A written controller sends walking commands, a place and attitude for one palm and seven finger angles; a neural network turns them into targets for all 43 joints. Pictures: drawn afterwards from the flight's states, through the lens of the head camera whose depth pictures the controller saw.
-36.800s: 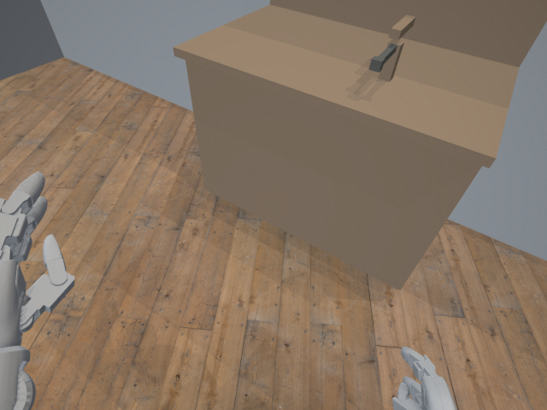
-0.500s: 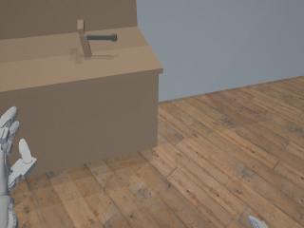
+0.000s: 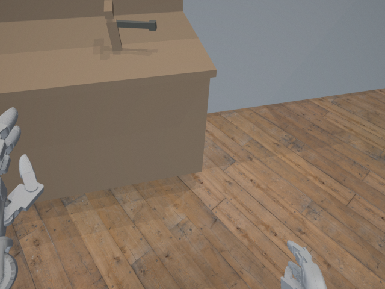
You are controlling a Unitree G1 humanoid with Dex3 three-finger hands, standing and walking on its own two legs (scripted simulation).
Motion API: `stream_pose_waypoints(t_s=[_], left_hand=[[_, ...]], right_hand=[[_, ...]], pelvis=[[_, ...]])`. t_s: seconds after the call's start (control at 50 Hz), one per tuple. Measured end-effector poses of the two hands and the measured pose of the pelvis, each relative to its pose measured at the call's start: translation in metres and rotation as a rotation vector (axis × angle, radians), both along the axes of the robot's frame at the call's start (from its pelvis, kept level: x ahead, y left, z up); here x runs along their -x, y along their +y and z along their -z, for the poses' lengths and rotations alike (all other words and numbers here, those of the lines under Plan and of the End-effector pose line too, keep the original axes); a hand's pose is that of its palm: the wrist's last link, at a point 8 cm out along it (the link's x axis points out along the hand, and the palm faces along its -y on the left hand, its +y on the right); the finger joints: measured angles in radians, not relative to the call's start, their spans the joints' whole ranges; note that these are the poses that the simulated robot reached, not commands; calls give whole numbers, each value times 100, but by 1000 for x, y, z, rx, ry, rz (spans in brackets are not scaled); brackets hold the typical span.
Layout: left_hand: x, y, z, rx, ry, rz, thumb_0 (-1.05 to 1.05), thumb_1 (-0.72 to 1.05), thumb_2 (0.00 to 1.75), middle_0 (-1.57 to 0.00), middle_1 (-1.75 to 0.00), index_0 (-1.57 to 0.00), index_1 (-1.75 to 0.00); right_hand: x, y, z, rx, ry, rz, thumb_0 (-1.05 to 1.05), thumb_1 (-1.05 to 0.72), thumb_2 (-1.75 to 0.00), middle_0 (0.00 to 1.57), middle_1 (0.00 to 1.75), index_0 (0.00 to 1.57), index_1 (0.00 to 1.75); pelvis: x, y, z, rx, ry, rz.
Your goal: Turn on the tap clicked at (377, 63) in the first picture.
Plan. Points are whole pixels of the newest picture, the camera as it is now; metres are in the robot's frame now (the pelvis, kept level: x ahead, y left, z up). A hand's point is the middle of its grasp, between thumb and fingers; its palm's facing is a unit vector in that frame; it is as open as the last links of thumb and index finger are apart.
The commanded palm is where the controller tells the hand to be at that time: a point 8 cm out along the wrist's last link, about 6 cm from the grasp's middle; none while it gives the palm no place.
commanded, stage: stand and check the lever's angle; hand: left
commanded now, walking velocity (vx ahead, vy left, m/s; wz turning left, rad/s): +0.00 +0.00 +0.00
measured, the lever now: (152, 25) +0.94 +0.21 +0.13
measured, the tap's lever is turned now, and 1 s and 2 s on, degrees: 73 73 73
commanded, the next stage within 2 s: stand and wait in 0.06 s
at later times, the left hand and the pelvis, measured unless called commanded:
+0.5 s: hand (49, 169) +0.25 +0.25 +0.17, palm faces +0.41 -0.81 -0.41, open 7.4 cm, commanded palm +0.20 +0.28 +0.19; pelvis +0.04 +0.00 +0.01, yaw +0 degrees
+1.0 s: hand (41, 177) +0.24 +0.26 +0.17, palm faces +0.40 -0.84 -0.37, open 7.4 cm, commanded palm +0.18 +0.29 +0.19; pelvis +0.02 +0.02 +0.02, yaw +0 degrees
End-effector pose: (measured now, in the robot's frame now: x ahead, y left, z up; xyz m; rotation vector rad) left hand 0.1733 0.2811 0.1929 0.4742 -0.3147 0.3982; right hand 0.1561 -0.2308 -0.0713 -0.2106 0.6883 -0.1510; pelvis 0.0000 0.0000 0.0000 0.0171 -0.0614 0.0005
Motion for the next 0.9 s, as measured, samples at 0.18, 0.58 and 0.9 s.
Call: stream_pose_waypoints(t_s=[0.18, 0.58, 0.9], left_hand=[[-19, -10, -2, 7, 50, -26, 2, 89, 90, -21, -30, -21, -30], [-38, 3, 7, 47, 120, -12, 2, 89, 90, -21, -30, -21, -30], [-28, 12, 5, 55, 114, -14, 2, 89, 90, -21, -30, -21, -30]], right_hand=[[-18, 10, 12, -83, 29, -33, 1, -90, -90, 20, 30, 20, 30], [-51, 4, -11, -11, 3, 1, 1, -90, -90, 20, 30, 20, 30], [-40, 18, -13, -19, 9, -9, 1, -90, -90, 20, 30, 20, 30]], pelvis=[[-19, -5, -4, 24, 33, -15], [-36, 6, -13, 28, 60, 0], [-28, 13, -15, 33, 57, 4]])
